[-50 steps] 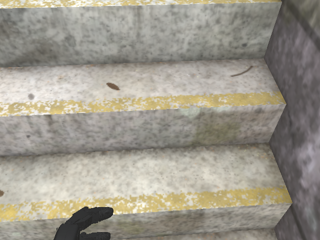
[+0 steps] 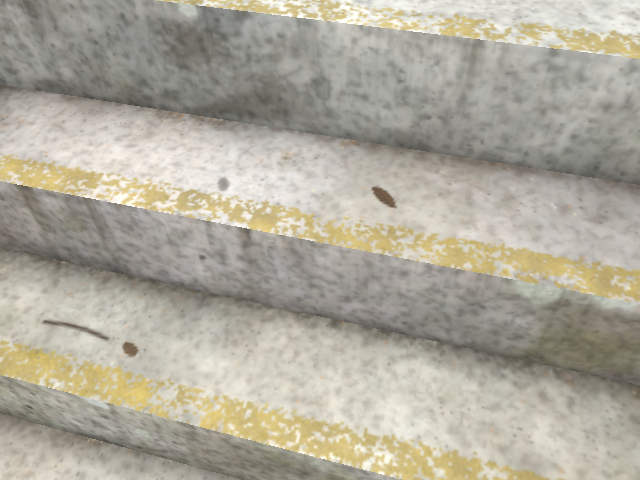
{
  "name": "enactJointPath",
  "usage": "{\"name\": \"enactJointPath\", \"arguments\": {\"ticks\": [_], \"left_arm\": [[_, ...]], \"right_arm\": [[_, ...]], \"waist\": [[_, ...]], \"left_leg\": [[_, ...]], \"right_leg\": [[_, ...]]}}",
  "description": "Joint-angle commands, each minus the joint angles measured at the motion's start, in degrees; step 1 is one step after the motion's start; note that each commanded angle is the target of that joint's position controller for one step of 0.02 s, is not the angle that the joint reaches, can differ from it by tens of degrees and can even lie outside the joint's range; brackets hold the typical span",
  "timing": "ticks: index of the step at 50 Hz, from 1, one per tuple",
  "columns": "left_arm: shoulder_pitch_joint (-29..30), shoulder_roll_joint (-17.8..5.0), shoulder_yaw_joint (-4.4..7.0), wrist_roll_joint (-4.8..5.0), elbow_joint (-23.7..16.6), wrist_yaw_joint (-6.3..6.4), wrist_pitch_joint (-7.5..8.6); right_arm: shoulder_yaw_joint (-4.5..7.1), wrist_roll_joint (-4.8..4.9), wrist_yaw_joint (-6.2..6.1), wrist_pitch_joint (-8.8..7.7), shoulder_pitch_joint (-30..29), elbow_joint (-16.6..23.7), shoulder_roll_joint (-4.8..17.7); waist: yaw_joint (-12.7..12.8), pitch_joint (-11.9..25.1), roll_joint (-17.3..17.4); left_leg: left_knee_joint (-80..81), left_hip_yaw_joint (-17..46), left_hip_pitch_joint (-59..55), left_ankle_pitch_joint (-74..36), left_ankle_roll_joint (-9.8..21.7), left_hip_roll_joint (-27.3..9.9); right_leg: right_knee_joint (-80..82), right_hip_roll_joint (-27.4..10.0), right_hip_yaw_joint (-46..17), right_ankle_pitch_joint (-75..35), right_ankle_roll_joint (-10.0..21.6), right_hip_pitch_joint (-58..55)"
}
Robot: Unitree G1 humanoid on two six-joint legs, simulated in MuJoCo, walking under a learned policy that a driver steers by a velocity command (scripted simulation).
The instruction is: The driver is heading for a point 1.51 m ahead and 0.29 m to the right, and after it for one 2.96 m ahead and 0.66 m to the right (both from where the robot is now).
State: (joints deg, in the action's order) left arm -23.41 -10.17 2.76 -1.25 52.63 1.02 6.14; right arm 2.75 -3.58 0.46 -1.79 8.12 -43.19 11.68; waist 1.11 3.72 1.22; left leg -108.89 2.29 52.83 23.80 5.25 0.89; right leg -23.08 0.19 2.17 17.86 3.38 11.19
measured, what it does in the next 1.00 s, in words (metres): climbs: left foot 0.21 m higher, then right foot 0.19 m higher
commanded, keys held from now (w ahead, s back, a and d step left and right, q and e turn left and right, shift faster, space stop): w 1.00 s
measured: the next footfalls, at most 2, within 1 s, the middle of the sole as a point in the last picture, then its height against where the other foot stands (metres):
left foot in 0.20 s outside the picture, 0.21 m higher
right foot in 0.82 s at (291, 387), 0.19 m higher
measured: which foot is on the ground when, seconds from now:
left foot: up 0.00-0.18, down 0.20-0.86, up 0.88-1.00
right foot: down 0.00-0.24, up 0.26-0.80, down 0.82-1.00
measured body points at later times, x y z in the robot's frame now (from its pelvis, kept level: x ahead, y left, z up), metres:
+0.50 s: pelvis +0.22 +0.13 +0.18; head +0.21 +0.16 +0.63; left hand +0.45 +0.31 +0.11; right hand +0.23 -0.09 +0.04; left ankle +0.25 +0.18 -0.53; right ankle +0.27 -0.02 -0.22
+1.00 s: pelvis +0.47 +0.14 +0.33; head +0.45 +0.17 +0.78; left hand +0.49 +0.39 +0.17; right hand +0.58 -0.08 +0.23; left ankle +0.44 +0.27 -0.09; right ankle +0.46 +0.10 -0.34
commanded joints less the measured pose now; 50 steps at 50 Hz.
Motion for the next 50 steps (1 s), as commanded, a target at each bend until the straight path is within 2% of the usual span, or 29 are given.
{"name": "enactJointPath", "arguments": {"ticks": [1, 4, 6, 7, 8, 9, 10, 11, 12, 13, 14, 15, 17, 18, 20, 24, 28, 31, 33, 36, 38, 40, 42, 43, 44, 45, 46, 48, 50], "left_arm": [[-8.34, -2.86, 1.14, -0.17, 1.79, 2.55, 2.22], [-7.02, -5.76, 1.74, -0.30, 3.66, 1.92, 3.78], [-6.32, -5.59, 1.21, 2.17, 5.65, 1.54, 2.11], [-1.10, -5.85, 0.91, 3.69, 3.32, 1.33, 1.20], [-0.20, -7.40, 0.76, 4.16, 1.08, 0.74, 1.24], [-2.98, -14.70, 1.72, 4.29, 0.74, -0.36, 2.84], [-0.08, -20.69, 4.06, 4.73, -0.31, -1.43, 4.14], [-1.12, -21.68, 4.87, 5.63, -1.08, -2.86, 4.84], [-0.16, -13.16, 3.41, 4.75, -5.03, -4.90, 4.52], [6.35, -11.36, 4.62, 1.32, -8.37, -5.57, 3.78], [6.71, -1.62, 3.44, -1.39, -12.35, -4.36, 2.90], [7.21, 2.82, 2.15, -1.96, -15.15, -3.10, 1.95], [5.75, 5.25, 0.12, -3.09, -15.75, -1.03, -0.36], [4.36, 8.31, -1.68, -3.14, -16.02, -0.33, -0.60], [6.29, 8.40, -2.54, -0.81, -15.43, 0.21, -2.21], [13.03, 9.23, -3.23, 1.73, -14.93, 2.46, -3.02], [26.41, 9.36, -5.02, 0.90, -19.09, 2.64, -4.05], [34.03, 10.75, -6.27, 0.87, -21.07, 1.30, -4.96], [33.56, 11.78, -6.77, 0.53, -19.88, 0.98, -5.64], [37.65, 11.89, -7.67, 0.30, -19.26, -0.89, -5.49], [31.75, 9.42, -7.74, 3.33, -15.40, -1.23, -4.79], [17.26, 4.72, -6.22, 4.69, -11.17, 1.16, -7.06], [3.26, -1.84, -3.41, 1.52, -7.75, 1.49, -6.81], [-3.14, -7.34, -1.35, 0.16, -4.43, 2.68, -7.72], [1.14, -8.51, 0.51, -0.37, -2.29, 3.85, -8.97], [7.98, -5.71, 0.30, 0.12, -1.62, 3.33, -7.49], [9.51, -2.50, -0.12, -0.23, 1.53, 2.76, -5.47], [9.00, 7.23, -2.67, -1.07, 7.41, 1.99, -2.66], [8.11, 7.57, -3.35, -1.52, 9.17, 0.88, -0.74]], "right_arm": [[-2.86, 0.34, -0.07, -0.99, -19.80, 16.36, -5.01], [-3.61, 1.58, -1.73, -0.36, -25.56, 24.06, -4.20], [-4.70, 2.52, -1.12, 0.14, -28.34, 28.63, -4.05], [-6.24, 3.01, -0.13, 1.13, -23.70, 26.85, -7.37], [-4.85, 4.77, -0.18, 1.66, -14.66, 20.94, -6.28], [-2.64, 3.86, -1.05, 2.53, -1.17, 17.13, -3.53], [-0.68, 3.69, -1.63, 3.49, 13.13, 13.42, -0.96], [1.13, 2.70, -1.32, 3.54, 16.22, 11.75, 4.01], [3.07, 1.10, -2.82, 3.56, 16.38, 10.34, 9.80], [5.12, 2.28, -3.27, 4.73, 12.37, 10.62, 14.03], [4.53, 2.97, -2.63, 3.65, 2.93, 10.21, 13.09], [3.49, 2.62, -1.78, 2.23, -1.54, 7.18, 9.68], [0.34, 2.92, -0.85, -0.33, -2.74, -1.96, -1.82], [-0.54, 1.76, -0.04, -1.52, -1.56, -4.07, -4.96], [-1.52, 1.68, 0.84, -3.74, 2.81, -8.29, -7.28], [-0.93, 2.18, 1.16, -6.68, 10.64, -12.43, -1.42], [-1.05, 3.54, 0.82, -7.26, 19.70, -17.25, -0.99], [-0.96, 4.67, -1.50, -7.51, 26.93, -19.68, -1.35], [-0.12, 2.96, -3.38, -6.73, 31.91, -20.80, 0.01], [-0.59, 3.07, -5.32, -5.00, 34.60, -20.95, -2.53], [-2.05, 5.53, -5.68, -5.25, 25.57, -17.19, -3.37], [-1.26, 6.62, -5.51, -7.21, 27.73, -17.87, 4.30], [0.96, 7.51, -3.10, -8.70, 25.14, -15.19, 9.54], [0.96, 6.55, -0.57, -9.02, 21.72, -11.84, 6.62], [2.27, 2.79, 1.29, -8.60, 11.75, -9.28, 4.71], [1.01, -0.43, 1.87, -8.02, 7.19, -2.06, -1.92], [-0.68, -0.62, 1.30, -7.60, 3.29, 2.76, -6.34], [-3.28, 0.91, -0.67, -5.22, 5.09, 5.70, -11.14], [-4.91, 1.79, -1.20, -3.28, 9.73, 4.67, -13.49]], "waist": [[3.18, -7.23, -7.56], [1.71, -10.70, -9.07], [0.06, -13.37, -6.58], [-1.80, -8.57, -3.05], [-2.47, -0.14, -3.09], [-7.79, 11.88, -7.41], [-15.11, 21.14, -11.24], [-16.38, 25.69, -8.64], [-13.97, 24.62, 8.41], [-14.10, 25.87, 14.30], [-7.79, 21.21, 13.12], [-1.50, 13.53, 7.40], [4.95, -3.12, 0.92], [7.15, -4.83, 0.78], [6.68, -7.83, -0.41], [2.64, -8.33, 0.82], [-0.91, -9.53, -2.97], [-4.85, -5.82, 2.71], [-6.00, -1.77, 7.70], [-6.47, -0.72, 2.26], [-0.98, 1.59, 0.92], [5.88, 10.92, 12.86], [12.22, 18.89, 13.36], [13.47, 18.66, 0.50], [13.28, 12.21, -9.32], [6.46, 2.85, -2.04], [1.76, -4.77, 1.09], [-5.31, -13.86, 7.40], [-8.97, -14.47, 5.95]], "left_leg": [[-16.01, 0.10, 38.60, 10.01, -0.92, -5.28], [-17.03, 2.05, 44.77, 17.74, 1.67, -8.77], [8.19, -5.59, 23.86, 11.86, 3.15, -10.80], [25.81, -10.58, -3.31, 5.04, 5.07, -9.20], [26.99, -17.00, -25.15, -1.25, 4.54, -3.89], [23.41, -17.69, -39.08, -0.01, 4.30, 1.53], [31.40, -11.14, -45.60, -0.46, 5.19, 2.34], [44.58, -4.44, -48.46, 4.02, 5.00, 3.24], [67.06, 29.98, -52.64, 26.04, 9.01, -12.41], [91.63, 54.40, -45.40, 43.48, 7.20, -18.03], [93.68, 55.04, -38.62, 45.54, 2.73, -19.83], [91.86, 47.83, -32.12, 42.29, -0.85, -19.66], [80.30, 25.23, -18.85, 24.63, -1.69, -15.02], [79.36, 15.56, -16.85, 13.45, -1.92, -13.39], [80.89, 7.27, -17.06, -0.04, -2.47, -12.57], [88.96, 4.13, -25.69, -11.40, -2.90, -14.01], [94.95, -0.74, -33.07, -5.21, -7.31, -10.53], [100.13, 1.54, -42.98, -13.32, -3.30, -10.71], [102.26, 3.24, -57.36, -28.17, 0.75, -12.85], [103.68, -1.64, -65.65, -44.34, 2.99, -12.57], [100.24, -10.34, -49.06, -93.95, 2.31, -10.25], [84.64, -6.93, -54.58, -137.31, 6.01, -17.30], [59.99, -3.94, -47.50, -122.48, 5.43, -17.03], [41.35, -4.45, -28.73, -88.04, 3.00, -6.59], [6.49, -1.56, -11.31, -24.59, 0.90, 6.62], [-15.78, 7.35, 0.18, -21.62, 1.47, 4.88], [-21.79, 7.92, 7.65, -22.08, 3.37, 4.84], [-23.54, 10.72, 14.10, -19.44, 4.68, 3.17], [-18.89, 11.46, 16.34, -17.12, 4.64, 2.43]], "right_leg": [[12.90, -19.64, -17.92, -9.18, 13.50, -20.85], [21.27, -21.72, -13.39, 1.68, 9.81, -17.41], [35.16, -16.04, -4.86, -0.90, 8.29, -1.60], [40.10, -12.56, 1.13, -14.02, 9.21, 11.08], [34.28, -11.94, 2.71, -42.27, 11.79, 15.20], [19.91, -15.14, 3.24, -87.28, 10.61, 7.39], [3.86, -16.95, 1.99, -100.59, 7.45, -1.14], [-12.49, -14.61, -0.31, -90.11, 5.39, -5.00], [-34.53, -4.19, -4.05, -58.38, 2.13, 16.12], [-67.58, 5.03, -10.87, -16.60, 1.08, 21.32], [-92.42, 5.60, -20.95, -15.68, -0.25, 31.07], [-97.97, 3.01, -18.93, -20.72, 0.51, 36.40], [-100.77, 2.27, -13.17, -25.86, 2.71, 44.55], [-100.49, 1.45, -13.54, -25.66, 3.44, 45.78], [-99.85, 2.55, -14.24, -23.45, 3.20, 50.71], [-110.73, 5.52, -8.98, -18.98, 3.11, 63.29], [-100.60, 3.51, -2.93, -14.96, 4.14, 70.76], [-93.84, 0.07, 6.69, -14.16, 4.11, 72.14], [-97.18, -2.49, 9.52, -8.64, 5.08, 74.74], [-85.35, -2.63, 10.12, 0.00, 6.54, 69.76], [-59.51, 3.82, 16.10, 7.92, 7.51, 36.75], [-54.72, 7.56, 15.60, 18.39, 8.13, 22.71], [-39.51, 3.29, -1.34, 19.45, 12.66, 2.32], [-16.67, -8.50, -32.02, 30.16, 19.29, -4.96], [8.43, -13.89, -60.48, 37.36, 25.34, -0.74], [9.12, -14.98, -57.62, 37.39, 21.02, 7.49], [5.52, -15.57, -47.98, 33.81, 17.87, 13.03], [1.69, -12.86, -27.43, 14.05, 10.84, 22.26], [2.34, -10.26, -14.19, 0.43, 6.60, 22.62]]}}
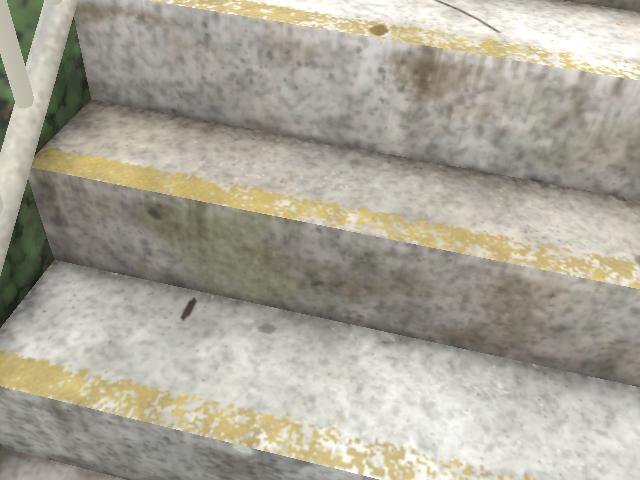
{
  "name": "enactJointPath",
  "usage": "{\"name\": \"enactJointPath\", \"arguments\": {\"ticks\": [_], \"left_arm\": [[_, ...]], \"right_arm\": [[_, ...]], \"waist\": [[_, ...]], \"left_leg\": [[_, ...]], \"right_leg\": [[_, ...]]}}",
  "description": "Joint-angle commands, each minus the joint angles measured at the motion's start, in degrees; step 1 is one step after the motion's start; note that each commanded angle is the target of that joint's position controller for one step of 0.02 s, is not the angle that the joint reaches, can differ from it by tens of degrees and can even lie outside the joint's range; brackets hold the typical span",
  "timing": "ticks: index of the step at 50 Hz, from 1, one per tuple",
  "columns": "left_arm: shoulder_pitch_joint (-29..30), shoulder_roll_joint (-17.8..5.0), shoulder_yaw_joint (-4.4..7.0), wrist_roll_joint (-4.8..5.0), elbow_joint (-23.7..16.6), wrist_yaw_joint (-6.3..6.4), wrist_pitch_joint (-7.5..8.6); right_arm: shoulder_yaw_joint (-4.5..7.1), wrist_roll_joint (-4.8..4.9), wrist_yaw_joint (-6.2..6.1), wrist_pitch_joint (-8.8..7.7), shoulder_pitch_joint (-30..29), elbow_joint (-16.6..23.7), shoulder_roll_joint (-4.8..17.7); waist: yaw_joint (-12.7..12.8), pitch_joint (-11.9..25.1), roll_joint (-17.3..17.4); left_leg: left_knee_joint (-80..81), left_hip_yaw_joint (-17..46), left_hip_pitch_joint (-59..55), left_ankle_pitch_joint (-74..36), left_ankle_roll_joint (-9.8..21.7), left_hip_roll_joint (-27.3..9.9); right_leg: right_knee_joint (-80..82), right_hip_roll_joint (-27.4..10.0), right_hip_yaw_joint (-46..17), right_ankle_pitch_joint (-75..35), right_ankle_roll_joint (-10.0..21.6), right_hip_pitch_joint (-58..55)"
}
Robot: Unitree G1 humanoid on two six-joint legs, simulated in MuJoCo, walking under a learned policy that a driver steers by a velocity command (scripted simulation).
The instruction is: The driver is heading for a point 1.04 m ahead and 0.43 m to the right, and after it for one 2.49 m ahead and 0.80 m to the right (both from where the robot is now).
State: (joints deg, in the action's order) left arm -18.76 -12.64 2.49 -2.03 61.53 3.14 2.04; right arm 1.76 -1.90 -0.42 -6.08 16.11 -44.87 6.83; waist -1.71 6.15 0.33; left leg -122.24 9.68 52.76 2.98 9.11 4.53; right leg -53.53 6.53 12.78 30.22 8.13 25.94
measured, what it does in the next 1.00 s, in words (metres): climbs, turning right: left foot 0.19 m higher, then right foot 0.21 m higher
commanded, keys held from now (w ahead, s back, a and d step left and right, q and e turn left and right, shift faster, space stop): w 0.10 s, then w+e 0.90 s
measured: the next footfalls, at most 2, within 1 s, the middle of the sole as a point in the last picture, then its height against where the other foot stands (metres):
left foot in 0.28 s outside the picture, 0.19 m higher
right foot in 0.70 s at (401, 410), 0.21 m higher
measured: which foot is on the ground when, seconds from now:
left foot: up 0.00-0.26, down 0.28-0.74, up 0.76-1.00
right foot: down 0.00-0.30, up 0.32-0.68, down 0.70-1.00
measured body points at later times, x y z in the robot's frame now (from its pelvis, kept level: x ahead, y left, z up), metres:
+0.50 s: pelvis +0.27 +0.05 +0.24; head +0.28 +0.05 +0.69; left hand +0.32 +0.28 +0.08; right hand +0.23 -0.17 +0.08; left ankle +0.28 +0.16 -0.48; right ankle +0.22 -0.10 -0.19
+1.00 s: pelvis +0.52 -0.01 +0.44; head +0.50 -0.01 +0.89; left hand +0.58 +0.19 +0.28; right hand +0.61 -0.30 +0.36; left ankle +0.61 +0.11 +0.03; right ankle +0.46 -0.11 -0.27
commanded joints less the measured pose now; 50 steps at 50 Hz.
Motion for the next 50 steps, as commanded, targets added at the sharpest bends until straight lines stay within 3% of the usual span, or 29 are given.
{"name": "enactJointPath", "arguments": {"ticks": [1, 3, 6, 7, 8, 10, 11, 14, 15, 16, 17, 18, 21, 23, 27, 30, 31, 33, 35, 36, 37, 38, 40, 41, 42, 44, 46, 48, 50], "left_arm": [[4.56, 8.24, -2.96, 0.14, 0.29, -1.91, 4.25], [-0.20, 4.15, -2.50, 1.67, 0.88, -2.78, 6.27], [-9.56, 0.68, -1.60, 2.86, 2.86, -2.51, 7.74], [-26.29, 4.48, -4.42, -9.73, 9.63, -7.89, 2.20], [-31.73, 2.32, -3.77, -10.13, 10.50, -9.25, 0.40], [-17.07, -2.65, -2.38, -4.64, 6.20, -12.06, -1.32], [-15.12, -6.62, -1.84, -2.51, 4.08, -12.47, 1.79], [-15.15, -7.62, -0.83, 0.19, 4.17, -12.52, 4.91], [-14.05, -6.68, -0.24, -2.43, 5.24, -13.10, 4.30], [-19.08, -0.02, -2.11, -6.89, 5.32, -15.47, 3.56], [-18.34, -2.21, 0.02, -3.12, 9.53, -15.98, 2.34], [-13.12, 1.12, -0.58, -1.66, 7.94, -14.59, 2.17], [-2.70, 4.11, -0.64, -1.38, 1.72, -9.84, 0.60], [3.35, 8.24, -2.10, -1.74, -3.19, -9.70, -1.14], [16.31, 10.01, -5.39, 0.97, -10.53, -9.63, -1.31], [28.00, 2.74, -4.75, 2.48, -19.03, -6.51, -3.41], [38.30, -1.92, -4.80, 1.03, -24.62, -6.46, -5.49], [25.45, 2.39, -4.91, 0.75, -20.02, -10.08, -6.86], [13.99, 0.82, -3.99, -0.39, -16.15, -9.92, -5.61], [14.26, -2.75, -3.36, 0.46, -14.73, -9.07, -5.75], [5.70, 1.73, -2.38, -1.54, -13.57, -4.56, -2.90], [2.16, -0.61, -1.22, -0.04, -10.95, -2.37, -2.84], [10.17, -9.56, 2.43, -0.01, -12.12, -0.82, -2.92], [15.93, -8.64, 2.43, 0.17, -13.39, -1.63, -1.73], [-0.86, -3.47, 0.14, -1.61, -6.49, -5.19, -2.35], [-0.27, -1.22, -0.26, -0.81, -1.73, -7.07, -0.37], [6.48, 1.96, -1.57, -0.94, -2.16, -7.87, 1.03], [9.98, 1.00, -1.20, -1.51, -4.28, -7.56, 1.47], [-1.32, 3.26, -2.30, -3.94, 0.34, -6.66, 2.04]], "right_arm": [[-4.05, 0.75, -0.43, 1.52, -0.61, 7.10, -7.47], [-4.08, 2.66, -1.81, 2.48, -7.98, 9.07, -5.43], [-4.94, 0.59, -2.34, 2.67, -20.73, 15.93, -4.94], [-5.74, -0.53, 2.02, 7.35, -32.48, 19.45, 1.95], [-5.48, -0.65, 3.32, 9.44, -33.02, 18.57, 0.71], [-7.96, -2.55, 6.06, 13.70, -37.26, 18.82, -1.09], [-7.70, -0.85, 6.82, 13.00, -35.75, 16.57, -0.54], [-4.91, 0.05, 4.50, 13.64, -25.68, 9.63, 5.41], [-3.64, -0.73, 2.69, 13.76, -8.76, 3.28, 5.69], [-3.12, 1.72, 1.99, 12.10, 9.06, -4.99, 9.73], [-1.40, -1.53, 2.73, 10.81, 11.36, -5.36, 11.85], [-1.18, -0.98, 2.70, 7.54, 4.75, -10.96, 12.32], [-5.40, 2.40, 3.41, 2.07, -7.37, -17.17, -5.69], [-5.58, 0.03, 3.26, 0.46, -6.01, -19.13, -6.87], [-4.67, -4.77, 3.32, 0.59, 0.44, -21.13, -2.34], [-4.84, -5.60, 5.65, -0.28, 1.76, -19.25, 0.96], [-3.06, -3.62, 7.86, 0.52, -0.09, -18.40, 8.59], [-2.51, -1.50, 8.85, -0.77, -1.97, -16.84, 16.63], [-1.69, 1.33, 8.51, -2.10, 2.34, -18.40, 17.72], [-2.39, -2.57, 9.39, -1.76, 12.07, -21.53, 16.05], [0.18, 4.99, 1.20, -2.77, 9.19, -13.80, 14.05], [0.58, 5.20, -0.44, -3.12, 6.08, -10.57, 16.29], [0.58, 0.15, 1.31, -2.31, -5.37, -2.89, 10.24], [-0.41, -2.78, 1.59, -1.75, -7.79, 2.73, 4.96], [-1.80, 2.57, 6.45, 1.43, -4.55, -6.90, 1.08], [-2.62, 0.77, 6.69, 1.05, -5.20, -1.78, 0.77], [-2.26, -1.39, 5.23, 1.59, -8.59, 1.02, 5.81], [-2.72, -0.32, 4.30, 2.50, -12.55, 2.03, 6.64], [-5.04, -0.78, 3.29, 2.69, -17.78, 2.99, 3.74]], "waist": [[-6.65, -17.29, 5.24], [-3.55, -16.29, 1.54], [-0.23, -13.42, -2.46], [3.25, 13.85, -9.44], [3.46, 8.19, -9.70], [-2.57, 8.44, -10.02], [-4.07, 10.58, -14.54], [-6.60, 15.13, -9.86], [-11.35, 20.36, -6.28], [-10.16, 30.31, 13.38], [-13.40, 18.42, 13.73], [-7.29, 4.61, 9.78], [2.15, 4.14, -2.97], [6.20, 2.05, -3.02], [5.75, -3.89, 4.60], [5.14, -0.35, 1.82], [5.20, -1.74, 4.75], [12.37, 0.98, 10.57], [13.50, 5.98, 9.91], [8.09, 14.14, 8.21], [9.45, 14.82, 3.51], [10.45, 13.77, -2.71], [7.65, 8.16, -16.59], [3.93, 5.53, -12.85], [12.07, -6.32, -0.60], [3.24, -3.36, -3.63], [-2.17, -0.96, 2.65], [-2.48, 1.35, -4.16], [0.24, -0.55, -1.20]], "left_leg": [[0.22, 2.08, 15.48, 4.23, 0.46, -1.18], [-0.76, -6.33, 17.43, 7.21, 0.06, -0.42], [5.09, -12.69, 28.03, 14.50, 0.86, -6.76], [12.02, -4.02, 32.41, 9.78, 9.17, -2.00], [13.75, -7.32, 40.75, 7.51, 10.24, -3.70], [35.51, -18.05, 11.98, 23.29, 8.70, -2.78], [35.11, -21.45, -3.43, 15.66, 2.77, -0.94], [66.89, -20.61, -14.19, 18.04, -0.04, 4.61], [73.68, -7.16, -33.98, 6.01, 3.89, -0.68], [88.06, 23.26, -56.56, 4.98, 15.23, -15.33], [101.59, 43.01, -43.02, 37.43, 15.68, -21.72], [99.17, 35.12, -36.77, 39.41, 10.60, -21.07], [98.25, 10.50, -37.19, 14.34, 5.59, -18.44], [99.31, -5.19, -37.16, 4.97, 1.41, -15.36], [110.05, -10.19, -31.75, 19.21, 2.58, -18.00], [117.08, -18.39, -26.68, 10.03, 0.04, -15.21], [131.06, -19.44, -15.94, -0.07, 2.56, -15.22], [120.79, -21.40, -24.97, -59.93, 9.06, -21.58], [104.39, -23.54, -55.22, -92.49, 9.74, -24.41], [97.01, -22.22, -54.52, -103.01, 9.08, -22.99], [82.62, -23.98, -47.05, -87.60, 3.46, -19.57], [71.96, -21.91, -34.96, -69.40, 2.70, -18.09], [23.30, -10.03, -12.72, -4.62, -1.23, -2.43], [7.40, -4.91, -5.75, -3.67, -2.30, -2.42], [-3.70, 10.18, 11.85, -5.93, 0.80, 2.12], [-3.74, 9.00, 23.27, -0.02, 3.16, 1.86], [0.33, -0.55, 24.06, 5.63, 3.17, -3.59], [-6.92, -5.51, 20.98, 14.96, 1.39, -3.40], [-11.81, -4.07, 30.47, 18.07, 2.47, -4.18]], "right_leg": [[34.74, -15.01, -19.56, -15.94, 0.96, 9.91], [39.71, -15.20, -16.66, -24.91, 1.75, 7.51], [45.07, -15.43, -15.70, -24.17, 1.32, -9.31], [31.31, -11.65, -22.89, -41.67, 3.90, -17.77], [31.41, -13.24, -21.89, -55.52, 3.45, -25.64], [44.94, -16.55, -18.12, -83.79, 12.60, -4.09], [44.85, -19.95, -18.53, -113.54, 15.20, -1.59], [29.59, -23.11, -18.38, -138.33, 11.11, -24.85], [14.28, -22.74, -20.92, -129.49, 7.82, -14.87], [-7.13, -14.72, -22.44, -74.63, 5.88, 7.79], [-42.04, -6.77, -29.61, -43.99, 2.93, 20.77], [-58.21, -4.75, -31.36, -42.00, 3.61, 35.31], [-69.70, -6.28, -30.13, -33.89, 7.85, 45.71], [-71.68, -8.19, -22.14, -29.07, 9.29, 50.75], [-85.55, -9.74, -16.28, -14.46, 13.37, 60.68], [-51.69, -13.95, -12.01, -24.93, 12.19, 47.59], [-33.20, -12.23, -8.01, -6.32, 8.84, 28.52], [-39.82, -6.31, -2.84, -17.12, 4.69, 20.52], [-18.07, -0.14, -0.71, -10.14, 3.87, 27.65], [-18.98, 1.18, -5.19, -19.82, 6.55, 17.67], [-16.08, 2.01, -7.64, 3.75, 6.20, 0.44], [-5.27, -0.03, -18.51, 7.29, 7.52, -5.22], [29.02, -11.67, -61.66, 30.32, 14.01, -1.06], [29.15, -11.57, -58.20, 24.22, 12.25, 1.47], [25.37, -12.20, -56.16, 5.92, 10.20, 3.56], [21.47, -13.27, -47.34, -22.60, 10.18, -4.67], [24.73, -12.07, -36.16, -24.63, 7.76, -2.10], [31.56, -11.11, -33.18, -16.47, 8.10, 4.70], [32.64, -12.26, -36.14, -10.17, 6.16, -0.03]]}}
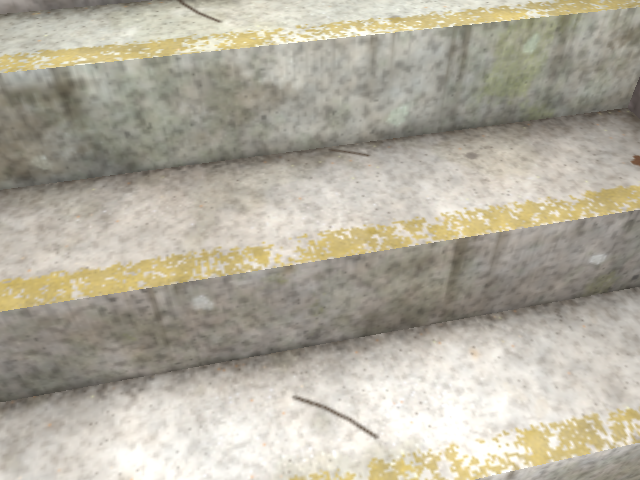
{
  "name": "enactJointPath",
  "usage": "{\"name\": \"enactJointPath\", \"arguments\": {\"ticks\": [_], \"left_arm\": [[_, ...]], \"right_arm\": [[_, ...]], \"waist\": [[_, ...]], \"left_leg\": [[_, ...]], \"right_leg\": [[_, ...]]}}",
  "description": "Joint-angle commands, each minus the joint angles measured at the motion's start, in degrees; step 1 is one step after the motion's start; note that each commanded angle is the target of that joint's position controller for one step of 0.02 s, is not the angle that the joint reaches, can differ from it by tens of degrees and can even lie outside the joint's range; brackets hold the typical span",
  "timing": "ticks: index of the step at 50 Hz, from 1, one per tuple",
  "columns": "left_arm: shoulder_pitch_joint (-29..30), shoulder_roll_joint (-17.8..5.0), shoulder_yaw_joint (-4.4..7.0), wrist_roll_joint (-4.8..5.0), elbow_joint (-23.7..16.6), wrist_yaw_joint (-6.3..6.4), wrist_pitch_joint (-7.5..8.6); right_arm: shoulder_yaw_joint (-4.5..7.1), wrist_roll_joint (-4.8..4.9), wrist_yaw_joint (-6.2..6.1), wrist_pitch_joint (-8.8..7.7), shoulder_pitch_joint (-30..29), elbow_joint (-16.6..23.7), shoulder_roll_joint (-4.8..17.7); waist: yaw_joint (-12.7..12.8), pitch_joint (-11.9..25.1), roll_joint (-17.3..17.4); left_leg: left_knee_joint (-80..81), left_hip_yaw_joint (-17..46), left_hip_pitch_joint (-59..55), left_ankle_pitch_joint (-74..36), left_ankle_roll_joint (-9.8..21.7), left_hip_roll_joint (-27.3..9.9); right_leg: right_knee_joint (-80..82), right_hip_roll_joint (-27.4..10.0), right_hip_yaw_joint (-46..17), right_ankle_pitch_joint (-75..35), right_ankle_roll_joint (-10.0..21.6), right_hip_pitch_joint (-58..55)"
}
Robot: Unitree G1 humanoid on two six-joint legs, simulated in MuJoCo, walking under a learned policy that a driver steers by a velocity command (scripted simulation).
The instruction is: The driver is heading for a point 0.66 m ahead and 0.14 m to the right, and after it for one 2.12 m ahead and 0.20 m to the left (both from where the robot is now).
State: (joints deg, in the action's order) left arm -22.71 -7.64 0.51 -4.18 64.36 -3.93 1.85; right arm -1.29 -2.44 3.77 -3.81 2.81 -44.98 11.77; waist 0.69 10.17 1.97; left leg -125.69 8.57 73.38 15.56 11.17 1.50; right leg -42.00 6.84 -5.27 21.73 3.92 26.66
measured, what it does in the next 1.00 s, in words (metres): climbs, turning right: left foot 0.20 m higher, then right foot 0.20 m higher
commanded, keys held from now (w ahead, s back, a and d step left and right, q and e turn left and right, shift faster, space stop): w+e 0.72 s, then w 0.14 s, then w+q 0.14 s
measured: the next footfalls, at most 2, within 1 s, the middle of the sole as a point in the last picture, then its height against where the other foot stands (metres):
left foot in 0.14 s outside the picture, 0.20 m higher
right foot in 0.82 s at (565, 439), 0.20 m higher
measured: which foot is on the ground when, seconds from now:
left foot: up 0.00-0.12, down 0.14-0.88, up 0.90-1.00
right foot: down 0.00-0.18, up 0.20-0.80, down 0.82-1.00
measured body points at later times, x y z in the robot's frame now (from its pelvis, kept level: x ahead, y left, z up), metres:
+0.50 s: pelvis +0.17 +0.05 +0.22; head +0.15 +0.05 +0.67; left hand +0.38 +0.21 +0.09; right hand +0.03 -0.12 +0.06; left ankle +0.18 +0.17 -0.51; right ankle +0.23 -0.12 -0.24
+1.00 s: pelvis +0.38 -0.18 +0.31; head +0.41 -0.20 +0.76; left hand +0.66 -0.12 +0.20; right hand +0.26 -0.40 +0.17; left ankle +0.29 +0.00 -0.23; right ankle +0.44 -0.29 -0.31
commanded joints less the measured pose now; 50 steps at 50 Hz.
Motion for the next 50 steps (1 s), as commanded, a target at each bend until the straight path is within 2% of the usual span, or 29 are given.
{"name": "enactJointPath", "arguments": {"ticks": [1, 2, 3, 4, 5, 6, 7, 8, 9, 10, 11, 12, 13, 14, 16, 20, 23, 26, 36, 38, 40, 41, 43, 44, 45, 46, 47, 48, 50], "left_arm": [[-0.75, -3.94, -0.47, -3.84, -1.46, -0.52, 2.48], [-1.55, -6.79, 0.32, -3.88, -2.47, -0.74, 2.70], [10.39, -11.99, 1.73, -0.77, -6.52, -2.77, 1.24], [4.45, -14.76, 2.28, 1.23, -5.55, -3.16, 0.99], [7.51, -15.55, 1.60, 3.57, -7.70, -3.18, 3.03], [9.80, -16.88, 2.39, 5.96, -9.19, -3.32, 4.74], [9.24, -17.62, 3.07, 6.38, -10.07, -3.52, 6.11], [-6.08, -9.48, 1.58, 0.74, -5.75, -4.54, 6.63], [-4.54, -5.39, 0.41, -1.74, -5.28, -4.96, 5.05], [-3.65, -5.70, 1.86, -1.22, -0.97, -5.32, 3.36], [2.49, -6.70, 2.38, 2.86, -4.56, -4.07, 2.88], [3.42, -5.91, 2.18, 4.43, -4.40, -1.50, 3.32], [2.58, -5.60, 1.64, 3.21, -3.43, -0.92, 3.05], [4.85, -4.98, 1.13, 2.06, -4.65, -0.99, 2.41], [8.00, -3.09, 0.36, 2.72, -6.11, -0.60, 1.44], [15.79, -4.87, -1.64, 3.24, -9.26, -2.00, 2.31], [18.28, -4.96, -2.05, 4.14, -10.46, -2.82, 1.58], [22.61, -4.82, -2.90, 4.10, -13.75, -2.08, 0.49], [47.43, -0.70, -5.17, 1.85, -28.73, -1.45, -3.77], [51.30, -1.02, -5.40, 0.89, -29.60, -2.60, -7.23], [47.69, -0.15, -5.98, 0.80, -29.44, -3.66, -8.34], [45.76, -2.61, -5.23, 1.70, -28.33, -3.47, -6.52], [34.58, -4.18, -4.66, 7.03, -24.94, -1.29, -4.24], [12.96, -4.45, -1.01, 4.74, -21.47, 1.63, 0.17], [9.32, -9.10, 0.54, 4.43, -16.47, 3.07, 1.62], [9.83, -14.23, 3.19, 4.54, -14.32, 4.54, 1.88], [10.54, -15.36, 3.51, 2.23, -14.40, 5.19, 2.33], [12.32, -12.85, 3.27, 1.16, -13.40, 5.61, 2.64], [12.05, -6.55, 2.01, 0.52, -10.05, 8.48, 3.28]], "right_arm": [[-2.65, -0.67, -1.42, 1.05, -10.40, 7.69, -0.87], [-2.42, 0.43, -1.74, 1.37, -15.21, 9.94, 0.99], [-2.37, 0.95, -0.84, 3.27, -14.91, 10.83, 2.24], [-2.41, 1.21, -0.27, 4.67, -21.47, 13.70, 3.17], [-1.10, 0.98, 0.12, 5.58, -10.44, 10.39, 2.88], [0.65, 0.41, -0.04, 6.00, -3.96, 7.87, 7.05], [1.61, 0.28, -0.51, 5.43, 0.21, 6.64, 9.17], [1.83, 1.76, -1.62, 4.56, 6.44, 2.67, 9.72], [2.52, -0.16, -2.74, 5.35, 21.38, -0.85, 12.41], [2.86, -0.89, -2.55, 5.09, 24.49, -3.02, 13.20], [2.72, -0.09, -2.22, 2.82, 17.69, -4.71, 13.25], [2.26, 1.43, -1.29, 1.99, 12.03, -8.06, 8.46], [1.06, 1.60, -1.30, 1.69, 7.88, -9.28, 1.70], [0.16, 1.64, -2.01, 0.77, 6.65, -10.76, -2.89], [-0.92, 0.70, -3.40, -0.26, 2.45, -11.09, -7.10], [0.03, -3.35, -2.87, -0.22, 12.59, -16.14, -1.84], [0.22, -4.54, -2.23, 0.07, 16.23, -17.55, 0.40], [-0.93, -6.17, -2.28, -1.43, 18.82, -18.76, -1.80], [-2.62, -8.58, -1.12, -2.92, 36.96, -26.00, -4.84], [-2.65, -3.98, 1.37, -2.46, 31.62, -22.83, -4.55], [-1.25, -0.25, 3.04, -2.96, 33.47, -23.93, 0.54], [-0.84, -0.77, 3.44, -3.49, 32.81, -23.92, 2.06], [0.48, -5.30, 4.21, -5.48, 42.90, -26.11, 4.77], [4.39, 8.22, -2.63, -4.48, 29.03, -19.57, 10.94], [3.74, 10.46, -3.19, -5.04, 28.37, -15.85, 7.74], [4.62, 7.83, -3.53, -4.05, 24.91, -14.57, 4.52], [5.03, 6.75, -4.48, -3.65, 21.87, -11.36, 1.40], [4.94, 6.38, -5.27, -2.87, 17.25, -8.50, -0.05], [4.76, 2.38, -7.57, 0.20, 12.10, -3.96, -2.13]], "waist": [[-2.02, -2.49, 4.02], [-0.52, -1.95, -0.44], [-7.12, 0.30, -4.30], [-5.05, -0.34, -6.74], [-10.30, -0.48, -12.86], [-13.01, 3.30, -10.25], [-12.60, 7.93, -11.77], [-6.42, 21.09, 0.90], [-12.86, 28.00, 12.50], [-15.34, 16.89, 17.81], [-11.00, 3.81, 17.69], [-5.24, -4.36, 13.94], [-3.39, -2.90, 1.52], [-1.34, -2.98, -2.40], [1.08, -5.23, 1.01], [-1.45, -7.65, -1.72], [-2.80, -8.10, 4.58], [-3.34, -11.40, -1.05], [-6.22, -11.73, 2.74], [-2.77, -11.64, 3.96], [0.90, -11.34, 11.37], [2.09, -10.40, 10.93], [3.85, 11.36, 11.37], [12.40, 5.75, 8.01], [10.48, 13.86, -9.10], [7.89, 15.82, -13.14], [4.86, 17.36, -11.24], [3.41, 13.09, -9.01], [2.01, -1.71, -6.81]], "left_leg": [[9.75, -5.17, 4.26, -3.78, 0.65, -4.03], [16.58, -7.38, -0.98, -3.66, -0.15, -4.77], [30.17, -11.68, -28.52, 4.72, -1.06, -3.62], [35.90, -14.11, -38.25, 14.88, -6.34, -1.17], [32.06, -15.25, -39.85, 10.25, -7.57, 1.05], [44.91, -17.29, -37.07, 8.02, -8.10, 3.44], [55.97, -16.35, -36.24, 7.00, -6.71, 5.03], [63.37, 4.07, -56.70, 2.12, 3.00, -1.26], [85.36, 30.94, -67.83, 14.21, 9.35, -11.30], [100.52, 51.79, -63.84, 26.94, 14.04, -18.42], [102.45, 50.95, -57.13, 43.57, 8.17, -17.42], [97.03, 32.64, -50.30, 39.65, 3.04, -15.34], [93.18, 24.03, -47.79, 33.07, 2.10, -14.79], [91.40, 17.23, -46.35, 27.91, 0.55, -13.33], [97.19, 9.31, -43.40, 22.92, -0.40, -10.70], [106.58, 5.51, -53.37, 19.51, 0.64, -15.97], [112.67, 1.99, -55.68, 18.05, 2.49, -19.08], [114.49, -2.84, -64.15, 12.88, 1.53, -21.65], [126.06, -18.28, -79.43, -0.56, 0.18, -21.54], [131.20, -22.28, -58.55, -4.75, 2.75, -20.32], [127.41, -22.92, -67.99, -35.71, 3.39, -22.18], [121.87, -24.81, -73.76, -60.28, 2.24, -21.07], [104.59, -18.61, -64.50, -91.65, -2.26, -19.19], [77.89, -24.96, -56.41, -67.46, -8.14, -14.09], [57.46, -18.98, -36.05, -25.76, -11.38, -5.39], [34.11, -11.48, -35.07, -3.61, -12.14, -3.01], [24.08, -3.85, -36.16, -6.12, -10.47, -4.62], [23.52, -4.82, -34.83, -9.26, -9.04, -6.42], [16.20, -3.76, -27.08, -8.70, -9.09, -6.47]], "right_leg": [[21.37, -11.06, -16.89, -2.07, 8.65, 0.81], [24.10, -9.16, -13.18, -7.10, 8.74, 3.91], [33.50, -8.93, -8.56, -12.89, 10.90, 24.47], [41.91, -12.17, -14.03, -17.19, 14.94, 28.59], [37.33, -18.26, -15.08, -49.74, 16.28, 18.76], [31.22, -18.43, -12.44, -77.85, 15.50, 1.70], [21.90, -18.90, -10.20, -99.56, 14.71, -11.35], [3.62, -14.57, -9.19, -102.20, 11.49, -1.03], [-16.32, -8.04, -8.77, -60.90, 9.35, 9.52], [-50.05, -1.04, -14.63, -29.16, 5.77, 24.30], [-61.63, -1.54, -16.19, -32.01, 6.27, 39.63], [-61.21, -3.03, -11.88, -30.85, 7.59, 42.70], [-62.42, -3.86, -10.36, -29.55, 7.72, 40.64], [-59.49, -5.07, -9.35, -28.05, 7.15, 38.82], [-61.42, -6.08, -7.75, -19.55, 6.82, 39.58], [-61.24, -6.29, -5.02, -21.93, 9.02, 53.26], [-75.32, -6.98, -1.38, -18.01, 10.50, 57.31], [-78.87, -8.52, -4.26, -18.79, 12.89, 68.09], [-58.94, -19.45, 9.46, -14.89, 15.87, 66.37], [-45.86, -17.22, 14.73, -9.81, 11.80, 38.28], [-41.95, -11.10, 18.18, 7.38, 10.39, 35.85], [-30.52, -8.91, 19.99, 4.98, 11.45, 30.85], [-24.97, -7.37, 7.77, -7.74, 9.91, -7.84], [-10.07, -11.25, -0.02, 4.13, 6.06, -22.20], [6.60, -20.10, -20.59, 7.34, 3.91, -39.78], [10.45, -25.25, -25.53, -16.39, 3.23, -35.05], [5.31, -25.76, -18.75, -28.01, 6.11, -29.28], [3.52, -24.49, -14.86, -19.17, 5.19, -21.85], [3.93, -23.46, -12.88, -13.67, 3.18, -9.87]]}}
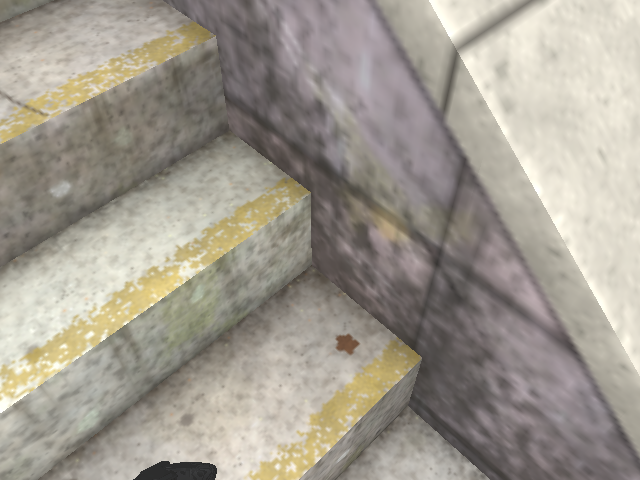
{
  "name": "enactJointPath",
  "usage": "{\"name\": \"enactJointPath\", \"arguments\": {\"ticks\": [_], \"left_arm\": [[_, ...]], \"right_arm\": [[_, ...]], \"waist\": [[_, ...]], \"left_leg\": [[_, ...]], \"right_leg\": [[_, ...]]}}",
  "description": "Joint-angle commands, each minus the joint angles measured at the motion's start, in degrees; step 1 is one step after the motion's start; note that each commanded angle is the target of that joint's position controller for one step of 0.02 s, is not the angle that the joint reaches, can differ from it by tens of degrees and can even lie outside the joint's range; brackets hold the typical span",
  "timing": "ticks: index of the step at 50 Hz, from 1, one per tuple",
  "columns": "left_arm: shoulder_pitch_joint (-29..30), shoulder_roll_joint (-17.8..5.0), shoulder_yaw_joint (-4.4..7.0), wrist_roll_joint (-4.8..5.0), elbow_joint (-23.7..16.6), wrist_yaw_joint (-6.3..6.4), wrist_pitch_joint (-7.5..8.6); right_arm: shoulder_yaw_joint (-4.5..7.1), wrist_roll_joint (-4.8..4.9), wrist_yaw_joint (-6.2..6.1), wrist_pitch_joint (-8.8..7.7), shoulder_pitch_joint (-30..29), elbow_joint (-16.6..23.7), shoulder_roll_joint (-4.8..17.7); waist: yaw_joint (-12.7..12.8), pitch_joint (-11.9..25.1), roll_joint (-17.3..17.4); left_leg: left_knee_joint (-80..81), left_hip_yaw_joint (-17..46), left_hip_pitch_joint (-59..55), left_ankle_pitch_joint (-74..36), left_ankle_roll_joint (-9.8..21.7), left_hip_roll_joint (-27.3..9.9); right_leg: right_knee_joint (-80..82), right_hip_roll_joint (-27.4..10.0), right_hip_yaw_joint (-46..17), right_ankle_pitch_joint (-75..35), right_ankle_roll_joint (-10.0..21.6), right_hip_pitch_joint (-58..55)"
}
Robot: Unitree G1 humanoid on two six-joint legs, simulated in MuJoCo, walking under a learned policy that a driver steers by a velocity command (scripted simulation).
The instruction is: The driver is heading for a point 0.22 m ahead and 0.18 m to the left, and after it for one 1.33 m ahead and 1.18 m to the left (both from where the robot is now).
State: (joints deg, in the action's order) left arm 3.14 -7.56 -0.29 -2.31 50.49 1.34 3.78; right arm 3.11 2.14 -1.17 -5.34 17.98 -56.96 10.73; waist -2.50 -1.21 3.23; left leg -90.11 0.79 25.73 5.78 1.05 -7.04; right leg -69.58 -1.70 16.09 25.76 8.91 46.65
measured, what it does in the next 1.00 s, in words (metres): climbs, turning left: left foot 0.20 m higher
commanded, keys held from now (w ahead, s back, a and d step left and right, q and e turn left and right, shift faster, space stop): w+q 0.48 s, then q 0.52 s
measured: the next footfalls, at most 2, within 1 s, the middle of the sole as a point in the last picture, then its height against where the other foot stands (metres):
left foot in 0.68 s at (219, 472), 0.20 m higher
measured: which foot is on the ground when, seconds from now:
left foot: up 0.00-0.66, down 0.68-1.00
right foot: down 0.00-0.70, up 0.72-1.00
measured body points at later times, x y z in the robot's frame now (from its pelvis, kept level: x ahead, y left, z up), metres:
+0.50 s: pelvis +0.19 +0.00 +0.10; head +0.20 -0.05 +0.55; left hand +0.08 +0.24 +0.00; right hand +0.43 -0.16 +0.00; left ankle +0.18 +0.13 -0.23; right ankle +0.11 -0.06 -0.62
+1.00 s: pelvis +0.37 +0.09 +0.27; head +0.40 +0.10 +0.72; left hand +0.51 +0.35 +0.21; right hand +0.56 -0.07 +0.14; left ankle +0.35 +0.15 -0.42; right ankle +0.52 -0.03 -0.23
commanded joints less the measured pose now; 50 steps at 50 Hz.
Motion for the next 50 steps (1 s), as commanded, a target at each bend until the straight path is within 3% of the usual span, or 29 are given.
{"name": "enactJointPath", "arguments": {"ticks": [1, 3, 4, 5, 7, 9, 11, 14, 18, 22, 26, 30, 31, 32, 33, 34, 35, 36, 37, 38, 39, 41, 44, 45, 46, 47, 48, 49, 50], "left_arm": [[-14.16, -4.48, 2.31, -2.18, 4.18, 4.09, 1.38], [-16.85, -1.61, 1.31, -2.60, 6.43, 4.51, 1.97], [-15.71, -1.19, 0.61, -3.01, 5.78, 4.31, 2.31], [-12.40, -2.30, 0.32, -2.95, 4.63, 3.73, 2.29], [-7.48, -4.99, 0.20, -1.25, 1.98, 2.75, 2.83], [-12.56, -7.38, 0.66, -0.45, 2.20, 2.77, 3.79], [-22.91, -9.11, 2.02, -1.05, 3.39, 2.98, 4.11], [-31.58, -9.40, 3.26, -1.53, 3.02, 3.92, 3.35], [-38.45, -8.85, 3.78, -1.37, 0.52, 4.17, 3.19], [-39.38, -10.13, 4.18, -1.16, -1.04, 4.72, 2.20], [-40.57, -11.27, 4.64, -1.78, -2.22, 4.26, 0.82], [-36.89, -12.96, 5.00, -1.79, -4.65, 4.11, -1.38], [-29.41, -13.57, 4.38, -0.66, -6.77, 4.51, -2.06], [-28.21, -16.28, 4.85, 1.16, -9.78, 4.85, -2.87], [-27.74, -19.72, 5.52, 2.95, -11.18, 5.40, -3.01], [-28.72, -21.04, 5.19, 4.62, -10.49, 3.85, -3.23], [-23.88, -20.48, 5.84, 5.11, -12.94, 2.03, -3.39], [-12.06, -14.73, 4.86, 3.88, -21.07, -0.69, -2.38], [-6.95, -9.52, 3.15, -0.05, -26.38, -2.18, -1.43], [-7.40, -3.38, 1.73, -1.44, -28.27, -2.60, -1.55], [-9.19, -1.56, 1.03, -1.46, -27.68, -1.78, -1.37], [-16.76, -2.64, 1.36, -2.23, -25.11, 0.68, -1.44], [-15.30, -2.80, 1.37, -1.57, -24.97, 2.55, -1.94], [-17.88, -9.17, 0.56, 1.62, -20.70, -1.84, -2.14], [-14.83, -11.01, 1.41, 0.63, -19.36, -1.97, -1.82], [-12.33, -8.73, 0.29, -0.52, -20.23, -1.19, -1.67], [-7.44, -6.56, -0.45, 0.55, -22.07, -1.07, -1.89], [-5.90, -6.02, -0.67, 1.48, -21.65, 0.54, -1.38], [-9.30, -6.65, 0.04, 1.49, -18.59, 0.34, -0.80]], "right_arm": [[-0.67, -2.86, -3.45, 2.80, -5.49, 10.89, -3.49], [-2.08, -3.01, -4.00, 4.87, -8.76, 16.02, -6.62], [-2.71, -2.04, -3.91, 5.68, -10.42, 18.38, -7.69], [-2.66, -1.94, -4.27, 6.49, -10.22, 20.50, -5.98], [-0.64, -2.40, -4.51, 8.58, -7.14, 20.19, 2.12], [-0.28, -2.38, -5.11, 10.00, -6.68, 19.81, 2.45], [-0.38, -3.95, -6.16, 10.37, -8.57, 19.93, 0.33], [-0.17, -6.67, -4.53, 11.38, -15.82, 23.57, 1.56], [-0.23, -7.04, -3.20, 12.38, -18.86, 25.20, 0.29], [-0.29, -6.31, -1.82, 12.45, -23.32, 28.74, 1.87], [-1.08, -4.57, -2.22, 12.98, -25.72, 31.64, 0.43], [-2.21, -3.48, -2.21, 12.92, -25.71, 34.11, -0.70], [-3.48, -2.37, -1.17, 12.64, -22.66, 34.13, -1.93], [-2.69, -0.48, -1.41, 12.99, -20.21, 33.41, 1.06], [-1.80, -1.71, -1.30, 13.20, -15.90, 32.61, 2.62], [-1.00, -0.09, -1.85, 11.86, -3.49, 28.25, 3.96], [0.48, 1.16, -1.96, 10.56, -0.43, 26.34, 5.72], [2.24, 0.48, -3.46, 10.07, 0.64, 25.79, 9.92], [2.95, -1.93, -3.85, 10.59, -8.77, 28.66, 13.00], [2.80, -4.23, -4.17, 10.30, -11.19, 28.12, 12.49], [2.16, -4.45, -4.49, 9.77, -10.27, 26.25, 10.07], [0.42, -3.61, -4.45, 8.43, -12.38, 24.57, 5.24], [0.62, -4.21, -4.00, 6.86, -8.06, 20.59, 6.24], [-5.08, -6.47, 1.96, 5.87, -6.98, 18.43, 0.01], [-4.21, -7.22, 3.71, 5.44, -5.78, 20.86, 1.05], [-3.85, -6.81, 3.55, 5.65, -6.21, 20.12, 4.50], [-2.19, -5.39, 3.87, 5.41, -4.61, 20.38, 8.95], [-2.30, -6.02, 3.69, 5.04, -1.65, 20.06, 8.33], [-1.79, -4.83, 4.48, 3.57, -2.69, 19.68, 8.11]], "waist": [[4.10, 7.42, -6.18], [0.46, 4.22, -0.85], [-1.25, 3.46, 0.26], [-4.68, 1.03, 2.16], [-7.29, -1.36, 4.27], [-4.65, -1.67, 1.14], [-0.04, 0.20, -1.70], [3.01, 0.05, -1.08], [5.61, -0.88, -4.22], [5.25, -3.66, -8.74], [3.75, -5.16, -12.02], [1.16, -4.11, -12.87], [-4.20, -1.63, -13.89], [-2.03, 2.73, -13.11], [-2.53, 6.21, -17.23], [-3.78, 13.59, -23.56], [-7.65, 11.33, -18.31], [-9.13, 7.99, 2.64], [-2.80, 8.47, 3.02], [1.10, 3.69, -0.50], [2.54, -0.62, -3.83], [6.22, -3.85, -3.84], [5.72, 1.64, 1.02], [5.73, 18.90, 2.90], [2.53, 13.81, -2.58], [4.22, 16.16, -4.31], [3.88, 15.60, -3.53], [1.67, 14.81, -4.38], [3.20, 14.33, 0.44]], "left_leg": [[-27.41, 5.81, 24.03, 0.23, 1.35, 3.38], [-34.21, 9.44, 31.20, 3.03, 1.99, 5.15], [-36.91, 11.97, 32.28, 5.36, 1.74, 5.11], [-33.09, 10.95, 31.04, 5.78, 1.11, 5.57], [-19.89, 3.46, 20.91, -3.29, -0.73, 8.19], [-27.96, 0.55, 25.20, -2.87, -2.23, 10.20], [-46.20, 1.67, 42.80, 3.77, -1.44, 11.90], [-40.70, 2.92, 49.98, 6.39, -1.37, 10.12], [-53.17, 2.94, 59.77, 12.14, -1.83, 10.21], [-49.89, -0.38, 56.18, 14.93, -1.52, 9.21], [-48.29, -4.01, 58.10, 22.87, 0.66, 8.04], [-23.48, -9.61, 49.91, 28.28, 1.94, 6.21], [-0.94, -9.42, 31.49, 27.91, 5.49, 5.09], [17.06, -15.17, 15.50, 38.25, 6.33, 12.01], [19.59, -13.61, 8.60, 38.99, 7.41, 12.72], [13.85, -13.41, -3.08, 43.86, 9.06, 19.41], [27.77, -2.03, -6.86, 37.31, 13.06, 20.11], [48.25, 29.46, -12.97, 32.11, 22.65, 8.74], [59.84, 49.84, -3.89, 22.92, 23.11, 3.35], [57.94, 46.18, 5.14, 29.62, 21.57, 3.34], [54.90, 41.98, 8.10, 26.65, 18.92, 3.08], [50.19, 32.09, 13.65, 2.70, 16.54, 5.53], [50.74, 26.60, 6.43, -7.87, 16.22, 6.17], [50.25, 24.96, 0.92, -0.53, 14.42, 5.82], [52.72, 26.99, 2.98, -3.16, 14.21, 4.32], [53.01, 27.15, 2.46, -6.76, 13.97, 5.45], [56.69, 30.40, -1.71, -9.93, 14.00, 2.61], [55.93, 29.52, -5.72, -9.71, 13.31, 3.34], [56.93, 26.20, -2.70, -16.27, 13.56, 4.31]], "right_leg": [[33.61, -16.22, -35.71, -15.59, -0.63, -26.10], [36.82, -18.49, -31.71, -7.66, -1.28, -21.47], [39.88, -20.24, -31.03, -10.17, -1.80, -18.51], [44.10, -19.87, -26.29, -9.51, -3.02, -13.24], [49.02, -15.19, -14.41, -19.79, -3.71, -5.50], [47.55, -13.17, -10.89, -27.73, -1.50, -12.41], [46.09, -14.99, -15.34, -26.83, 0.55, -31.73], [45.63, -15.07, -14.52, -20.78, -0.45, -44.17], [43.74, -19.54, -15.66, -27.59, 0.14, -53.09], [48.40, -20.46, -11.30, -35.19, -0.79, -49.82], [50.73, -20.27, -6.26, -52.55, -1.11, -54.90], [53.04, -16.31, 1.64, -63.49, -2.48, -56.65], [53.07, -12.91, 6.78, -75.52, -5.38, -48.50], [51.63, -13.97, 3.34, -89.55, -1.65, -45.03], [42.97, -17.80, 0.00, -104.74, -1.54, -48.11], [32.17, -20.08, -0.84, -122.00, 1.48, -48.49], [13.10, -14.07, -2.28, -105.57, -1.78, -37.54], [-19.34, 2.16, -5.50, -34.56, -7.24, -11.59], [-38.09, 6.73, -18.97, -11.27, -8.41, -3.74], [-41.51, 5.10, -22.88, -14.49, -8.05, -1.78], [-39.23, 4.18, -23.00, -16.55, -7.64, 1.43], [-39.65, 4.25, -22.13, -14.91, -8.53, 1.73], [-50.25, 5.34, -21.76, -14.53, -8.84, 8.38], [-33.81, 5.68, -35.37, -25.55, -7.60, 22.01], [-31.62, 3.87, -32.63, -26.68, -9.77, 21.52], [-31.19, 4.28, -28.86, -27.72, -11.52, 22.63], [-33.68, 3.00, -24.66, -18.52, -12.68, 25.63], [-34.45, 3.78, -26.31, -18.52, -13.22, 28.90], [-40.93, 3.72, -23.14, -20.84, -13.09, 21.43]]}}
